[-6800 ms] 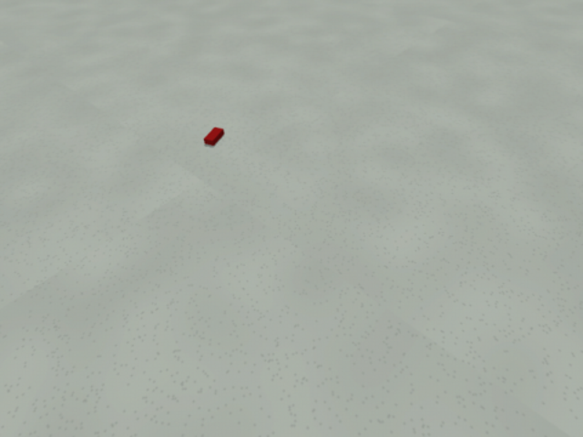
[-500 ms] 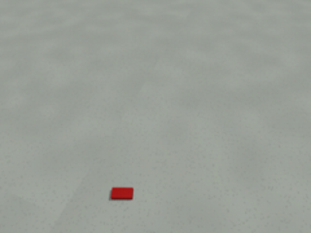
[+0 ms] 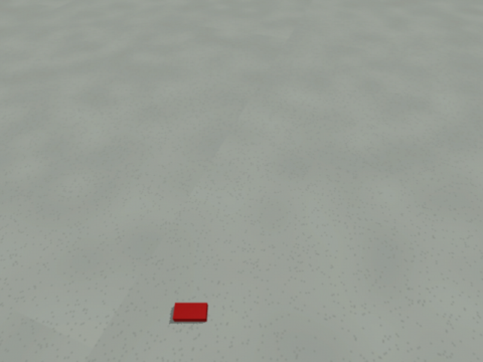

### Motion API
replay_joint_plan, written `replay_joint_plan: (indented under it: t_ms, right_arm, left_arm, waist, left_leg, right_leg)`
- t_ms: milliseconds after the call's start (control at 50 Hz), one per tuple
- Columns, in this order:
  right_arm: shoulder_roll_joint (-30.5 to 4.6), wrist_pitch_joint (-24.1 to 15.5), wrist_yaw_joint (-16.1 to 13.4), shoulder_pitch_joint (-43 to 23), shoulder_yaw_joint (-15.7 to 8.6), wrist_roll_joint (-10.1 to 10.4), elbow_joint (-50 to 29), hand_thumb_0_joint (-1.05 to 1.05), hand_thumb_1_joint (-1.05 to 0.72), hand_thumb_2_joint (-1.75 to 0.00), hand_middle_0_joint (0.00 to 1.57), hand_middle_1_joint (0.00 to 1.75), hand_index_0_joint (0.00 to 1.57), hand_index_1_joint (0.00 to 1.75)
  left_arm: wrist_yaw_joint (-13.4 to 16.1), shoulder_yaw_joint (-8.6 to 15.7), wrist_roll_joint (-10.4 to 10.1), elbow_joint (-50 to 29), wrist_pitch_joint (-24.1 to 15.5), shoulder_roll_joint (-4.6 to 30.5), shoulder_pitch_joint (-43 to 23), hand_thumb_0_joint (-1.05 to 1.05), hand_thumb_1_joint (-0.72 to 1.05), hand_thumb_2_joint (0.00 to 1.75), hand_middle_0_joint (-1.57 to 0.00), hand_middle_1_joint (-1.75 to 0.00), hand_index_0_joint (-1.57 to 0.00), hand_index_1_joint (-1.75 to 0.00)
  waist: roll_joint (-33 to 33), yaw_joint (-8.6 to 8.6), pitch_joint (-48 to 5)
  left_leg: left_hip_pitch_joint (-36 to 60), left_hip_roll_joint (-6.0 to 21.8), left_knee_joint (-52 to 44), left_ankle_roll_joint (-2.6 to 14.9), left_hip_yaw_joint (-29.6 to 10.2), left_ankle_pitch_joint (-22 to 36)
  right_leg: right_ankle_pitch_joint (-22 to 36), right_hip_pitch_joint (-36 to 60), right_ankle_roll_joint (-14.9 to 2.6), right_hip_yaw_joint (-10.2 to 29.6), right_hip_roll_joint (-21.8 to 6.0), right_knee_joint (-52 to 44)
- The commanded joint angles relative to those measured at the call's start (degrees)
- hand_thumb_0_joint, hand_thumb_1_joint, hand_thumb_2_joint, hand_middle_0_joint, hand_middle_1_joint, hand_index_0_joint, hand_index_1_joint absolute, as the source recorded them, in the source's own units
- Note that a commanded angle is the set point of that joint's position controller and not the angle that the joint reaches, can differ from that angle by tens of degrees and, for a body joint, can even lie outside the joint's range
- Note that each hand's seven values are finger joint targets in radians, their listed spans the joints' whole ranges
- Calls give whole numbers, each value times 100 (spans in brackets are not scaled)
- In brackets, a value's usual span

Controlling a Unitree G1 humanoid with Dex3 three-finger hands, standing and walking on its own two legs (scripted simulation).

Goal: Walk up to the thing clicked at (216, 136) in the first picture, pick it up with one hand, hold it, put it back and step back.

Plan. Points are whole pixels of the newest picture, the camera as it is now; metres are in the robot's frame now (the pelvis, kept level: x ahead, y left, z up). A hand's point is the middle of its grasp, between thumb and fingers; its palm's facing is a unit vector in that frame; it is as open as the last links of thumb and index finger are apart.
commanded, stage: walk up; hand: left
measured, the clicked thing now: (190, 312) +0.46 +0.24 -0.76
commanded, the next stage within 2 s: stand in 0.18 s
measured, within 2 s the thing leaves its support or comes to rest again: neither
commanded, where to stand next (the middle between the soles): +0.07 +0.01 m, yaw -1 degrees
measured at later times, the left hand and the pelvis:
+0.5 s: hand out of the picture +0.08 +0.25 -0.16, palm faces -0.02 -0.94 -0.33, open 7.4 cm; pelvis +0.02 +0.00 +0.00, yaw +0 degrees
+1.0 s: hand out of the picture +0.13 +0.24 -0.15, palm faces -0.01 -0.94 -0.34, open 7.4 cm; pelvis +0.04 -0.01 +0.00, yaw +0 degrees
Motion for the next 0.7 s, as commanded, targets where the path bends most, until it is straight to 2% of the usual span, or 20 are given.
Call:
replay_joint_plan:
  t_ms: [0,140,160,200,260,280,340,360,420,480,580,680]
  right_arm:
    - [-1225,-122,-62,-254,-249,-13,-323,0,-90,-90,20,30,20,30]
    - [-1231,-125,-76,-211,-259,-24,-339,0,-90,-90,20,30,20,30]
    - [-1193,-148,-80,-173,-252,-58,-315,0,-90,-90,20,30,20,30]
    - [-1264,-149,-84,-223,-261,-62,-328,0,-90,-90,20,30,20,30]
    - [-1225,-145,-88,-151,-266,-66,-330,0,-90,-90,20,30,20,30]
    - [-1177,-152,-91,-104,-263,-67,-331,0,-90,-90,20,30,20,30]
    - [-1234,-151,-94,-78,-269,-56,-314,0,-90,-90,20,30,20,30]
    - [-1181,-156,-90,-91,-264,-56,-328,0,-90,-90,20,30,20,30]
    - [-1141,-165,-101,-14,-249,-45,-335,0,-90,-90,20,30,20,30]
    - [-1169,-164,-105,-23,-230,-38,-320,0,-90,-90,20,30,20,30]
    - [-1194,-203,-137,-12,-223,-30,-329,0,-90,-90,20,30,20,30]
    - [-1177,-184,-158,-68,-200,-15,-338,0,-90,-90,20,30,20,30]
  left_arm:
    - [74,230,32,-293,-113,1234,-194,0,90,90,-20,-30,-20,-30]
    - [74,228,40,-274,-85,1223,-97,0,90,90,-20,-30,-20,-30]
    - [72,245,53,-257,-74,1198,-33,0,90,90,-20,-30,-20,-30]
    - [72,242,67,-246,-64,1183,33,0,90,90,-20,-30,-20,-30]
    - [75,235,83,-259,-100,1166,67,0,90,90,-20,-30,-20,-30]
    - [82,242,84,-272,-105,1220,37,0,90,90,-20,-30,-20,-30]
    - [82,230,58,-273,-104,1162,95,0,90,90,-20,-30,-20,-30]
    - [88,229,65,-283,-110,1181,105,0,90,90,-20,-30,-20,-30]
    - [101,251,71,-292,-124,1227,124,0,90,90,-20,-30,-20,-30]
    - [105,250,46,-301,-126,1194,91,0,90,90,-20,-30,-20,-30]
    - [118,276,35,-327,-121,1190,130,0,90,90,-20,-30,-20,-30]
    - [124,291,42,-304,-97,1167,86,0,90,90,-20,-30,-20,-30]
  waist:
    - [94,27,-593]
    - [130,34,-621]
    - [49,38,-714]
    - [217,65,-564]
    - [60,33,-563]
    - [-38,9,-585]
    - [132,-3,-526]
    - [12,10,-517]
    - [-107,-7,-657]
    - [-49,-21,-621]
    - [52,16,-939]
    - [-20,5,-771]
  left_leg:
    - [215,647,-460,109,-639,-45]
    - [176,671,-561,127,-683,-147]
    - [161,705,-686,104,-751,-556]
    - [-35,727,-823,120,-841,-1040]
    - [37,676,-635,130,-737,-681]
    - [104,660,-553,116,-696,-383]
    - [100,631,-550,123,-699,-468]
    - [129,641,-495,123,-690,-296]
    - [364,646,-371,129,-618,357]
    - [398,645,-298,110,-586,571]
    - [600,725,-157,115,-520,1636]
    - [646,718,-168,112,-484,1586]
  right_leg:
    - [135,16,-236,481,-556,-371]
    - [146,99,-226,420,-531,-331]
    - [-153,86,-228,448,-504,-268]
    - [-256,40,-222,422,-472,-239]
    - [-195,-1,-232,489,-547,-322]
    - [-114,-1,-248,519,-578,-331]
    - [-179,-80,-243,513,-547,-357]
    - [-126,-47,-249,512,-569,-350]
    - [256,0,-255,498,-594,-331]
    - [432,45,-222,505,-605,-352]
    - [1395,450,-230,442,-643,-188]
    - [1391,389,-192,431,-638,-305]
